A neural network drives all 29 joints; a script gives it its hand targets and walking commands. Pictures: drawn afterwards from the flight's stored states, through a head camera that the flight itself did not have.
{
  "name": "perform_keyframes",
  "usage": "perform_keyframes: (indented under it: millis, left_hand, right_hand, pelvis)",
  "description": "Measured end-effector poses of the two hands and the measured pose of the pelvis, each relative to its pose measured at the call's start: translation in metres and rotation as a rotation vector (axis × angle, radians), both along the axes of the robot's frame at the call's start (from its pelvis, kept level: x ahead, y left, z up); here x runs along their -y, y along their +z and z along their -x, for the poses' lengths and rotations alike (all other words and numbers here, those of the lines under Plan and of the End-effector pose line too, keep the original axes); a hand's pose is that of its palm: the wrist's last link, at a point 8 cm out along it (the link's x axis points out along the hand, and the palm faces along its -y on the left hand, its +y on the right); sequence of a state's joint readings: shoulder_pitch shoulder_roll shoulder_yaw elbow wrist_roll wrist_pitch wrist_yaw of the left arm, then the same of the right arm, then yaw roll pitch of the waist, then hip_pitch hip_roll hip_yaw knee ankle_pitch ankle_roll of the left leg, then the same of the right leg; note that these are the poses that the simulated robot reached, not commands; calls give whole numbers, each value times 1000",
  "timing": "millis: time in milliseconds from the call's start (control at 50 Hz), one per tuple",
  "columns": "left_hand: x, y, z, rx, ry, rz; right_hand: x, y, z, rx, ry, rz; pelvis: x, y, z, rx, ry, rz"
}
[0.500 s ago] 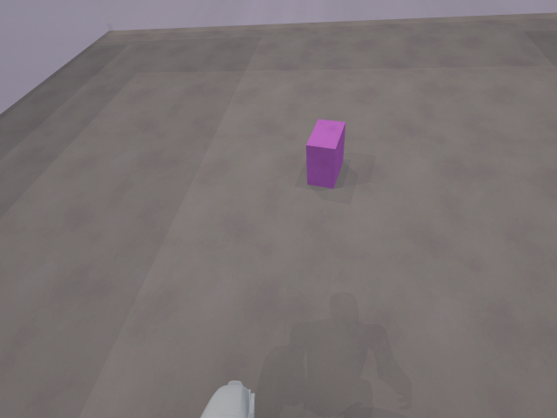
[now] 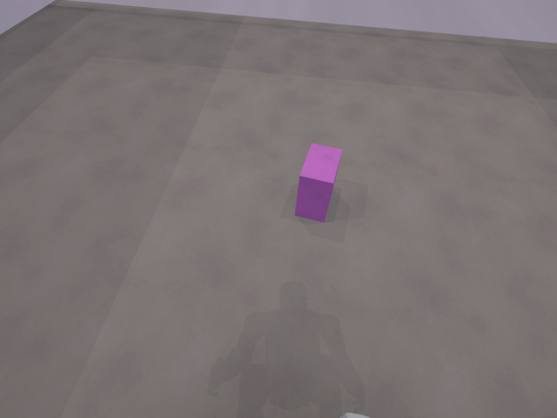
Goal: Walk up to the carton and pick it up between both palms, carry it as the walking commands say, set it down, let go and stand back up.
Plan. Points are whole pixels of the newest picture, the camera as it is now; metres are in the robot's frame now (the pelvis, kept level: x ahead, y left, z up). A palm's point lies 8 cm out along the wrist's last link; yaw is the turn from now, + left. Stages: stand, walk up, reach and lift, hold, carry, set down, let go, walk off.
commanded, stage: walk up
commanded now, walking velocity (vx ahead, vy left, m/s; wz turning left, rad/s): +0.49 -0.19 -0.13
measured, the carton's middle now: (318, 183) +1.24 -0.15 -0.65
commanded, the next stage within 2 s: none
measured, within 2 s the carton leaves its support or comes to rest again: neither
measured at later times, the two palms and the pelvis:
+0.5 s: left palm (233, 291) +0.38 +0.12 -0.14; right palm (481, 386) +0.23 -0.33 -0.15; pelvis +0.28 -0.10 -0.01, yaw -1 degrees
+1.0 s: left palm (203, 271) +0.44 +0.19 -0.16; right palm (409, 206) +0.62 -0.28 -0.12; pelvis +0.52 -0.04 -0.01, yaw -1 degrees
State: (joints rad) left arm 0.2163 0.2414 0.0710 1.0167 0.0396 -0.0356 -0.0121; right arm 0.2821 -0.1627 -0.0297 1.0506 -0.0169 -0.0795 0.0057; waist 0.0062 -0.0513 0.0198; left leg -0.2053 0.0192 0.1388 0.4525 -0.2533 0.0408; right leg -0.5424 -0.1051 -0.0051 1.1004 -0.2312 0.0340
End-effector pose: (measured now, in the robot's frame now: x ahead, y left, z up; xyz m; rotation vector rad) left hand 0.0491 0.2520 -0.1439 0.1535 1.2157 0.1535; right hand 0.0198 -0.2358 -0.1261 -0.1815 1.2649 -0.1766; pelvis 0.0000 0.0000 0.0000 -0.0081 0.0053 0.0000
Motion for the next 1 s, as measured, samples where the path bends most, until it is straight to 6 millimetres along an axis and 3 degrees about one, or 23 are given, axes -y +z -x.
perform_keyframes:
  millis: [80, 140, 200, 300, 380, 420, 480, 580, 660, 760, 860, 940, 1000]
  left_hand:
    - [8, 9, -95, 97, -67, 34]
    - [25, 10, -149, 118, -110, 67]
    - [49, 7, -196, 117, -140, 97]
    - [97, -6, -279, 130, -204, 114]
    - [125, -21, -334, 149, -219, 68]
    - [133, -19, -341, 130, -204, 53]
    - [137, -5, -335, 88, -149, 40]
    - [116, 24, -321, 52, -23, -35]
    - [106, 33, -308, -30, 31, -56]
    - [100, 30, -302, -140, 89, -36]
    - [93, 15, -316, -240, 122, 20]
    - [77, -10, -344, -320, 125, 64]
    - [61, -19, -388, -308, 104, 62]
  right_hand:
    - [9, 12, 28, -135, -100, 40]
    - [15, 19, 37, -218, -159, 53]
    - [21, 23, 34, -283, -201, 57]
    - [38, 9, 2, -372, -243, 21]
    - [62, -21, -54, -407, -226, -22]
    - [74, -25, -103, -333, -202, -30]
    - [90, -24, -187, -184, -143, -36]
    - [102, -15, -315, 4, -34, -66]
    - [99, -2, -396, 120, 20, -84]
    - [83, 10, -476, 189, 72, -96]
    - [60, 17, -550, 210, 125, -66]
    - [46, 8, -601, 256, 141, 6]
    - [43, 9, -601, 205, 113, 34]
  pelvis:
    - [5, 5, -41, 14, -1, 18]
    - [13, 6, -74, 21, -3, 25]
    - [25, 3, -107, 20, -5, 26]
    - [51, -15, -172, -7, -17, 9]
    - [79, -34, -223, -20, -31, 5]
    - [90, -29, -240, -23, -31, -10]
    - [98, -14, -267, -12, -20, -30]
    - [101, 5, -310, 15, -17, -51]
    - [98, 12, -345, 22, -28, -63]
    - [87, 15, -392, 23, -33, -61]
    - [69, 9, -445, 8, -17, -35]
    - [45, -12, -491, -11, -30, 8]
    - [41, -12, -517, -6, -26, 3]
